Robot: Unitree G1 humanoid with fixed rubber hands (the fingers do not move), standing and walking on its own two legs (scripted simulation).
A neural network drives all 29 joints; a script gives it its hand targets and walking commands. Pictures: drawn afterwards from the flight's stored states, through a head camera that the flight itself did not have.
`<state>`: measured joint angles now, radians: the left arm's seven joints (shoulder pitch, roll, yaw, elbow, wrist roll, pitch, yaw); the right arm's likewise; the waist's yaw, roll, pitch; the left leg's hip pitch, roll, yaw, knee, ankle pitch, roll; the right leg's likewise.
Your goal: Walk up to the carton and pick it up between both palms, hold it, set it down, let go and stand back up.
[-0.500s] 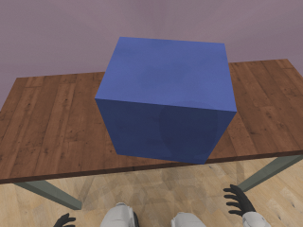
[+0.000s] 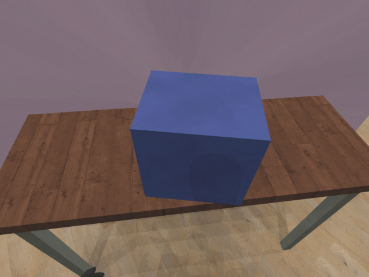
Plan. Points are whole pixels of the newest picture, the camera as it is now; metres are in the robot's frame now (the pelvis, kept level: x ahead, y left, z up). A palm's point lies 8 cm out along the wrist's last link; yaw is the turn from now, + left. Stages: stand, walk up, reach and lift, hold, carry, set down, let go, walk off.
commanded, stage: walk up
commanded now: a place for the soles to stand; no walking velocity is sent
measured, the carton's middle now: (197, 140) +0.41 -0.02 +0.08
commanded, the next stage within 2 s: reach and lift in 1.30 s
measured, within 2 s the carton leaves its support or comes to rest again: neither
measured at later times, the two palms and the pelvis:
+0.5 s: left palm out of the picture +0.08 +0.25 -0.10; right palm out of the picture +0.11 -0.25 -0.09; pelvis +0.01 +0.00 +0.01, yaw -2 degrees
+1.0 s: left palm out of the picture +0.11 +0.26 -0.11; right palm out of the picture +0.06 -0.25 -0.09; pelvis +0.00 +0.02 +0.01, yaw -5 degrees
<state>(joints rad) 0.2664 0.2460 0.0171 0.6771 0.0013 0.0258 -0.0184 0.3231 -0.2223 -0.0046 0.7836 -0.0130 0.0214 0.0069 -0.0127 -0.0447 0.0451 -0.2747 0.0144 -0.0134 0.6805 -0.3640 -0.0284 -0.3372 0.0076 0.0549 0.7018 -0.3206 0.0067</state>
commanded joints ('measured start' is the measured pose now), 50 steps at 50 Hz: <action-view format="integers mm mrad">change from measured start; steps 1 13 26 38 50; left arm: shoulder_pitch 25 32 22 -17 -17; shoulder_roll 149 154 169 160 153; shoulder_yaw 60 61 49 50 52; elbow -87 -62 -60 -46 -22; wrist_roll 0 4 -6 0 5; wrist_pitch -31 -44 -32 -26 -33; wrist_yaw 9 6 13 12 13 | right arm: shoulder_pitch -78 -60 -76 -81 -61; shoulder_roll -207 -184 -190 -201 -211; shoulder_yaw -66 -60 -44 -48 -54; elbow -135 -178 -163 -139 -139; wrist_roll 17 9 15 17 16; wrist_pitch -44 -48 -25 -35 -39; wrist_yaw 2 -7 -18 -10 -8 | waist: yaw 43 10 15 29 27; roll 142 64 -1 35 74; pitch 1 2 -96 -15 -13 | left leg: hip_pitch -112 -2 75 -28 -32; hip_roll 109 78 82 100 125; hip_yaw -160 -77 -22 -41 -43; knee -273 -209 -155 -251 -295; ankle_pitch -72 54 239 73 -5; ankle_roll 100 85 72 77 89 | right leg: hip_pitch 77 9 80 79 84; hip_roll -34 -49 -76 -47 -25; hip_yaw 101 158 149 152 149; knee -171 -248 -215 -220 -208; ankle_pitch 27 86 322 151 129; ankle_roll -52 -54 -64 -46 -32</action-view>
